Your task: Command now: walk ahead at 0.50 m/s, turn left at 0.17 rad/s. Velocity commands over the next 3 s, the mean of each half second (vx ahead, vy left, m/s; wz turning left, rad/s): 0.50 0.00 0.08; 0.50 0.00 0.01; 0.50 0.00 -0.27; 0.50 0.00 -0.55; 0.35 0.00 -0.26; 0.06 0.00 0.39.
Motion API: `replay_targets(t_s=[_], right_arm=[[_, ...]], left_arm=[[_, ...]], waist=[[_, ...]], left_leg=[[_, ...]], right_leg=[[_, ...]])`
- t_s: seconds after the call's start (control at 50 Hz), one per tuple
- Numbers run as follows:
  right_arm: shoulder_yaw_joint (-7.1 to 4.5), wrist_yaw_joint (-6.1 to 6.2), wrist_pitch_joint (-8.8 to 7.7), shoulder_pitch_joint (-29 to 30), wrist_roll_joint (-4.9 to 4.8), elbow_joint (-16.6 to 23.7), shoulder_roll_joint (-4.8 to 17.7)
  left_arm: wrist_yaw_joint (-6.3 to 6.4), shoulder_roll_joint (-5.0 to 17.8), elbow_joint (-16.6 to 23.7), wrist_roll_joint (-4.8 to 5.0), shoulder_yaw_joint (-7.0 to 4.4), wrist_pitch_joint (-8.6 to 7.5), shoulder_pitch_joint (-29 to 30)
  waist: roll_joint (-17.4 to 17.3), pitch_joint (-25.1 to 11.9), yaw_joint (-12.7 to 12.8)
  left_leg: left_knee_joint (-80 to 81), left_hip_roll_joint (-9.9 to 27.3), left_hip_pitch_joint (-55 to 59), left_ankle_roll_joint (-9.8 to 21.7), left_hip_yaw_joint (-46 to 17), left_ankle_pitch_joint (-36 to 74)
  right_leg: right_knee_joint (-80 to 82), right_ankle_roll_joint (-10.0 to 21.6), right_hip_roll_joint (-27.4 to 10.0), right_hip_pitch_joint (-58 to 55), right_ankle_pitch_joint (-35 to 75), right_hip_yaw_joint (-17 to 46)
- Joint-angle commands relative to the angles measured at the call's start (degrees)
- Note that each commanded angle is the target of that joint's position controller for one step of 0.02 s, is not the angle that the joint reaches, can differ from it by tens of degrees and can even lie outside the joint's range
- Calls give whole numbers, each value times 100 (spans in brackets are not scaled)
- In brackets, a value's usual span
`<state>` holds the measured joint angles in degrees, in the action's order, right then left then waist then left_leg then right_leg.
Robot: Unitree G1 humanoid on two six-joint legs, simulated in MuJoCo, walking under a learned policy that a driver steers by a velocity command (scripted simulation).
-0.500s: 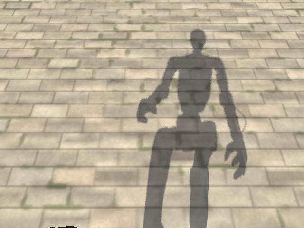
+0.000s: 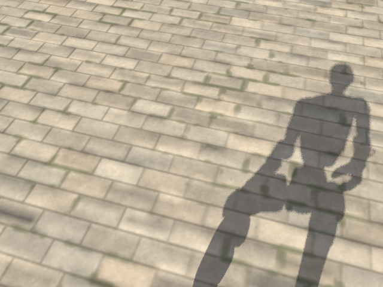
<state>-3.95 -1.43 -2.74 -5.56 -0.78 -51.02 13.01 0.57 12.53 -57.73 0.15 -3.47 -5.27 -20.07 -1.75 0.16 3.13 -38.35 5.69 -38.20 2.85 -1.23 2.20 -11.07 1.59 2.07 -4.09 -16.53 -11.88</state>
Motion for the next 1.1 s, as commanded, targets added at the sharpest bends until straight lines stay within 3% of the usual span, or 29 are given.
replay_targets(t_s=[0.02,0.06,0.08,0.1,0.12,0.14,0.16,0.18,0.2,0.22,0.26,0.3,0.34,0.38,0.48,0.56,0.62,0.64,0.66,0.68,0.7,0.72,0.74,0.76,0.78,0.82,0.9,1.02,1.1], right_arm=[[33,-96,-114,891,-22,629,208],[-12,-136,-134,775,-47,676,363],[-92,-138,-141,403,-48,598,529],[-227,-127,-151,-453,-48,339,751],[-405,-56,-140,-1446,-28,28,1146],[-545,28,-117,-2252,73,-145,1773],[-424,36,-135,-2184,44,-114,1553],[-307,30,-164,-1747,35,-51,1198],[-233,29,-191,-1235,18,53,915],[-167,0,-221,-817,39,98,693],[-79,-31,-275,-563,116,83,396],[-115,-3,-327,-723,101,-20,570],[-149,78,-341,-895,103,-97,764],[-142,151,-315,-1095,93,-174,786],[-140,205,-283,-1469,36,-339,857],[-182,226,-201,-1770,-15,-557,915],[-237,257,-129,-1603,-34,-576,1039],[-242,260,-101,-1451,-48,-548,1068],[-188,256,-74,-1392,-34,-519,935],[-86,253,-64,-1545,74,-407,728],[127,176,-194,-2268,55,-429,-77],[3,146,-329,-1820,-67,-446,533],[-69,134,-408,-1270,-191,-262,809],[-70,183,-426,-964,-179,-198,818],[-116,223,-398,-828,-91,-191,792],[-134,232,-257,-1077,-67,-253,588],[-147,257,-131,-572,8,-93,508],[-81,155,-177,490,6,185,356],[-16,43,-222,1138,-38,401,358]], left_arm=[[22,983,9,83,-213,66,-368],[26,1085,-15,104,-245,112,-235],[32,1143,-21,109,-258,134,-141],[36,1131,-10,122,-242,169,38],[40,1026,49,102,-188,161,72],[-27,443,213,13,-6,64,-364],[-87,334,150,81,54,-127,-400],[-119,761,317,291,-90,-231,193],[-104,796,435,326,-93,-271,579],[-47,755,420,239,-127,-250,707],[-1,619,316,151,-179,-66,428],[26,459,294,113,-169,70,338],[49,523,440,65,-188,113,731],[37,534,579,29,-192,105,1156],[-86,390,803,73,-96,51,2070],[-220,446,1005,112,-45,2,2532],[-287,689,991,116,-115,-54,2185],[-280,837,855,95,-198,-63,1677],[-250,1095,534,71,-341,-58,701],[-196,1547,330,8,-458,-44,-314],[-249,1787,203,18,-483,-36,-574],[-257,1246,254,63,-318,-58,-429],[-236,1021,358,70,-248,-87,70],[-235,908,482,23,-192,-101,559],[-246,759,512,-48,-149,-117,841],[-257,556,456,-102,-77,-136,901],[-118,888,322,-50,-137,-135,540],[-14,921,182,18,-127,-59,70],[-10,943,-17,64,-151,23,-349]], waist=[[407,673,58],[617,480,-168],[772,186,-424],[769,-272,-918],[591,-870,-1305],[-630,-1718,-1164],[-948,-2365,-1037],[-677,-1644,-1029],[-430,-998,-878],[-67,-560,-652],[-266,-309,-294],[-213,-162,-188],[-133,55,-218],[-131,169,-321],[-184,383,-602],[-206,551,-705],[-341,316,-394],[-383,1,-87],[-259,-568,333],[529,-1431,562],[2066,-2073,125],[1413,-1889,324],[1156,-1157,260],[618,-741,88],[465,-434,-70],[643,-352,-341],[467,33,-320],[522,285,-35],[500,516,179]], left_leg=[[398,-60,-544,109,271,-501],[570,-288,66,285,487,-988],[623,-493,745,396,625,-1088],[877,-725,1941,549,776,-765],[739,-476,3688,773,349,-484],[944,1099,5899,1617,-2241,-1063],[1984,1825,6247,2033,-4255,-1148],[2055,1550,5732,1665,-3381,-1165],[2097,1304,4865,1394,-2393,-874],[2272,1049,3989,1201,-1767,-527],[2651,737,3031,1036,-1118,-325],[2921,696,2722,1123,-890,-163],[3086,699,2738,1147,-732,-2],[3135,652,2923,1070,-577,84],[3197,512,3169,868,-177,-230],[2888,832,3909,820,-196,-130],[2340,982,4264,646,-192,1033],[1748,853,4216,544,-47,2005],[600,518,3845,384,187,2398],[-1310,131,2613,167,463,699],[-3166,-985,408,-162,137,-3239],[-3841,-717,-206,-26,-621,-3487],[-3911,-426,-572,84,-496,-2990],[-3672,-107,-361,111,-341,-2433],[-3343,81,-104,106,-305,-2097],[-2942,272,445,113,-338,-1823],[-1905,374,-51,-123,-228,-1164],[-60,120,-52,-248,46,330],[586,-28,-85,-202,113,206]], right_leg=[[62,860,-1916,-301,2776,673],[-372,769,-1960,-431,4035,608],[-826,691,-1926,-431,4985,555],[-1779,535,-1714,-170,5493,347],[-3106,336,-1435,901,4742,266],[-5474,-35,-553,3202,1642,249],[-6606,-74,33,4011,-1680,1361],[-6947,34,-352,4579,-1489,1715],[-6696,119,-673,4670,-984,1567],[-6231,127,-916,4445,-537,1474],[-5740,127,-1144,3736,-61,1514],[-5411,54,-1188,3682,153,1459],[-4866,-66,-1212,4104,641,1447],[-4185,-156,-1191,4435,1251,1435],[-2622,-147,-883,4232,2287,1181],[-2070,12,-786,4373,1939,1209],[-1863,256,-578,3711,1322,1083],[-1783,369,-365,2936,1256,891],[-1797,525,-231,1610,1331,814],[-1872,889,-1333,-149,1281,2132],[-984,1784,-2467,-1824,-20,4971],[-582,1526,-2301,-1680,-656,5232],[-538,1276,-2161,-1005,-401,4391],[-419,1163,-1988,-150,247,3735],[-275,1136,-1829,587,792,3263],[19,1100,-1584,1186,1130,2729],[428,1203,-1568,1327,1480,2266],[526,946,-1287,1070,1676,1571],[305,955,-1486,514,1715,1566]])
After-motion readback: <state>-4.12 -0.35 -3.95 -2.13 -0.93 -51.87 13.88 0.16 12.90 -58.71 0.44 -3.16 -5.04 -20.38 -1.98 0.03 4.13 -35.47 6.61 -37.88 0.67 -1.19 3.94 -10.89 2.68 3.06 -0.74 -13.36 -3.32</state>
